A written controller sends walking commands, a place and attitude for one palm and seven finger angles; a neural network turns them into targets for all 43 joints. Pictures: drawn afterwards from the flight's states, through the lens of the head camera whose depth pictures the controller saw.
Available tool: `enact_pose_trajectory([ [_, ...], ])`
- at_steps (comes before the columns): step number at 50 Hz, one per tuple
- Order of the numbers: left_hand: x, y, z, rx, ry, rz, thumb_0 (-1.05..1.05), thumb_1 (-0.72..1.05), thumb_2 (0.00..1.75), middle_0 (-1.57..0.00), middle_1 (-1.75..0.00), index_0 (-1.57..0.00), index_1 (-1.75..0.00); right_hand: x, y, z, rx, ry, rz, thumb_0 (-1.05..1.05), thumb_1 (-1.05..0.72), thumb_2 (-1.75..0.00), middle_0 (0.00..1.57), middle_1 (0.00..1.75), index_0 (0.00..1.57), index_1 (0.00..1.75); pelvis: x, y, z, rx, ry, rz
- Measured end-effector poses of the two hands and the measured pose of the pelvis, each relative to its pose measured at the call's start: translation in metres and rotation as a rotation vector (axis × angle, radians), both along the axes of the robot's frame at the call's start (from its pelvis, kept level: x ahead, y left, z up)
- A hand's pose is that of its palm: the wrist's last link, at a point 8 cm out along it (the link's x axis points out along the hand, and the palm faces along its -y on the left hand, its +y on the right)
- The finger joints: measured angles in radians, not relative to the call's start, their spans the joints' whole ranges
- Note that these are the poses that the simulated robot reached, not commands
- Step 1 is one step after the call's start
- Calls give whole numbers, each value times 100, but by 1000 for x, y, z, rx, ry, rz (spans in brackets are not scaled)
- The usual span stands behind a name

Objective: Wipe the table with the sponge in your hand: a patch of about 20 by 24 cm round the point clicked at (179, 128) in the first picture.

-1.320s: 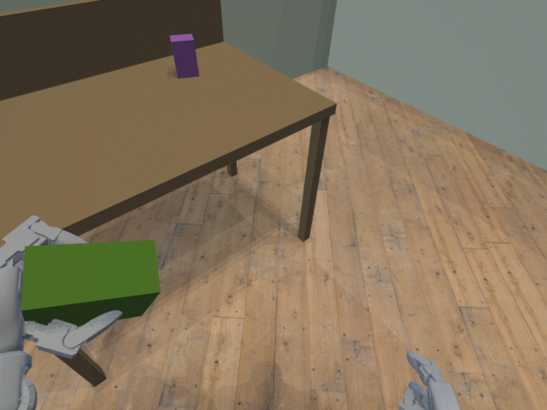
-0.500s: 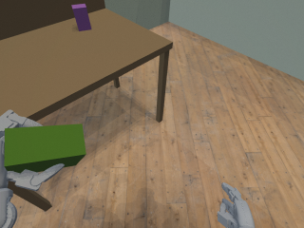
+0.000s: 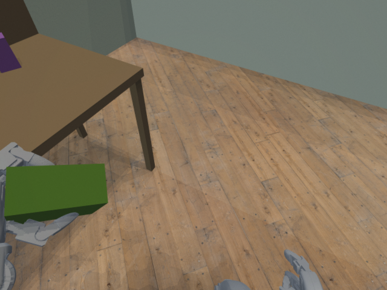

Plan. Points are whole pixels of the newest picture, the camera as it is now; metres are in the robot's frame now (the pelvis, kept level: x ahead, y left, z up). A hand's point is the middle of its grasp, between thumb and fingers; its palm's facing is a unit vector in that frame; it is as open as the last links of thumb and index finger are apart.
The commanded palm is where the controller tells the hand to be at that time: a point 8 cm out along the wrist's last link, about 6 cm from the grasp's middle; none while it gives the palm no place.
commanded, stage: walk to a spot facing it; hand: left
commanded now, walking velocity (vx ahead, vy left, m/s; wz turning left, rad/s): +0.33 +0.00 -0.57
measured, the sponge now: (71, 193) +0.23 +0.21 +0.15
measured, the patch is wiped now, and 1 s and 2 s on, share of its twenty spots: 0.00 0.00 0.00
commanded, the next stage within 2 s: turn to face it in 0.36 s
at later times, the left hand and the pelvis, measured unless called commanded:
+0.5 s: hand (144, 111) +0.39 +0.12 +0.19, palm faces +0.21 -0.85 -0.49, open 10.2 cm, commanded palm +0.35 +0.18 +0.18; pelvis +0.14 -0.06 -0.01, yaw -11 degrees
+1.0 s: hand (134, 112) +0.41 +0.15 +0.16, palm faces +0.44 -0.77 -0.47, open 10.2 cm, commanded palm +0.35 +0.19 +0.18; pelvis +0.20 -0.10 -0.01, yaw +3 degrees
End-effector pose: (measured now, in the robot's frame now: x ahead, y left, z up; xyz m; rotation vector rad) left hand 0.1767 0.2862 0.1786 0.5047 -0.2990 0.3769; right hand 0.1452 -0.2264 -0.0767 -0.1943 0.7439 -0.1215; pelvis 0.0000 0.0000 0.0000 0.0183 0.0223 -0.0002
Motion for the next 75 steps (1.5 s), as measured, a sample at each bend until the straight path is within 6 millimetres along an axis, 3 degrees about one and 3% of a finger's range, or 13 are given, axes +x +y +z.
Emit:
enact_pose_trajectory([
  [6, 65, -48, 8, 57, 8, -130, -1, -50, 98, -73, -133, -74, -133, -1, -19, -13, 43, 49, -79, 2, -90, -90, 21, 30, 20, 30, 33, -24, -1, -46, 2, -104],
  [12, 124, -105, 0, 125, -38, -247, -1, -50, 98, -73, -133, -74, -133, 12, -67, -49, 55, 101, -150, 2, -90, -90, 21, 30, 20, 30, 55, -55, -27, -36, -21, -153],
  [17, 146, -134, 10, 140, 12, -344, -1, -50, 98, -73, -133, -74, -133, 22, -102, -34, 11, 132, -247, 2, -90, -90, 21, 30, 20, 29, 77, -62, -15, -28, -13, -195],
  [23, 170, -127, 28, 143, -39, -326, 0, -50, 98, -73, -133, -74, -133, 45, -120, -8, -73, 111, -288, 2, -90, -90, 20, 30, 19, 29, 119, -66, -5, -15, -19, -199],
  [28, 200, -104, 16, 52, -89, -216, 0, -50, 98, -73, -133, -74, -133, 83, -120, -6, -95, 61, -297, 2, -90, -90, 20, 30, 19, 29, 153, -66, -10, -13, -34, -187],
  [32, 217, -108, 6, -20, -31, -154, -1, -50, 98, -73, -133, -74, -133, 119, -105, -6, -36, 31, -224, 2, -90, -90, 20, 30, 19, 29, 168, -75, -5, -26, -25, -145],
  [40, 206, -139, 15, 48, 32, -147, -1, -50, 98, -73, -133, -74, -133, 178, -94, -18, 67, 25, -72, 1, -90, -90, 21, 30, 20, 30, 187, -102, -5, -9, -10, -59],
  [46, 197, -115, 15, 68, 73, 8, 0, -50, 98, -73, -133, -74, -133, 211, -98, -16, 7, 86, 21, 2, -90, -90, 21, 30, 20, 30, 199, -104, 1, 37, 3, 18],
  [52, 189, -99, 1, 30, 65, 66, -1, -50, 98, -73, -133, -74, -133, 246, -95, -12, -20, 15, 46, 2, -90, -90, 20, 30, 20, 29, 203, -100, -9, 23, -13, 79],
  [58, 168, -115, 21, 51, 57, 73, -1, -50, 98, -73, -133, -74, -133, 257, -86, 3, 22, -5, 143, 2, -90, -90, 20, 30, 20, 29, 204, -121, 3, -20, -11, 160],
  [62, 145, -127, 32, 69, 61, 143, -1, -50, 98, -73, -133, -74, -133, 262, -90, 1, 52, -11, 190, 1, -90, -90, 21, 30, 20, 30, 207, -140, 5, -32, -9, 202],
  [69, 116, -157, 11, 17, 98, 328, -1, -50, 98, -72, -134, -74, -134, 275, -121, -27, 67, 11, 284, 1, -90, -90, 21, 30, 20, 30, 204, -184, -7, -7, -38, 281],
  [75, 97, -183, 7, -53, 137, 363, -1, -50, 99, -72, -134, -74, -134, 279, -149, -13, 3, 35, 303, 2, -90, -90, 21, 30, 20, 29, 198, -205, 8, 49, -43, 352],
])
